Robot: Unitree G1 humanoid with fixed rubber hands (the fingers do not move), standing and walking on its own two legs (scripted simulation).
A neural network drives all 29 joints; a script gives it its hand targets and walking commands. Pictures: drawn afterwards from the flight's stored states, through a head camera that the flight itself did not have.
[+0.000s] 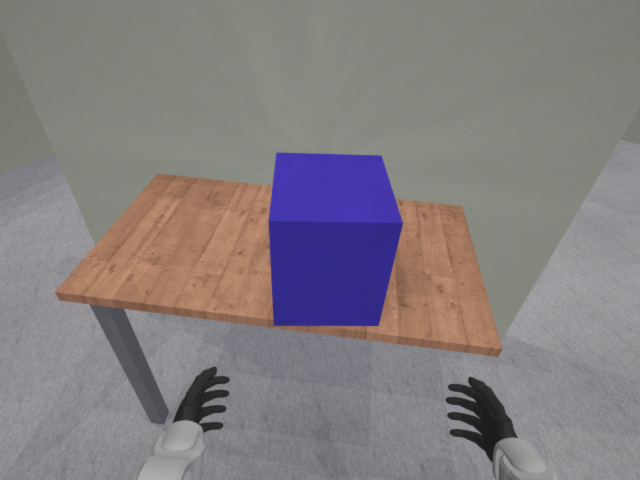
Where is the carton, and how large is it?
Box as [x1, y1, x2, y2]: [269, 153, 402, 325]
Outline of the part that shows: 276,153 269,213 269,238 274,325 378,325 402,224 381,156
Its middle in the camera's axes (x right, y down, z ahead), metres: +0.01 +0.00 +0.73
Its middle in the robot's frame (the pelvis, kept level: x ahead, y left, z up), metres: +0.55 +0.02 +0.00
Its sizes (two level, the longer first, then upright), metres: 0.210 0.200 0.250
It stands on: a table, 0.63 m high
